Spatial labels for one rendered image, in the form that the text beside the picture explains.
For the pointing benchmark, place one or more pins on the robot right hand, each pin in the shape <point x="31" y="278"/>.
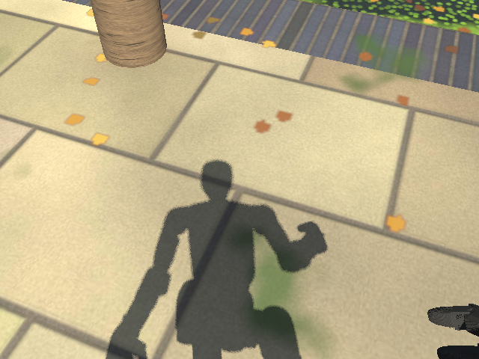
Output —
<point x="460" y="318"/>

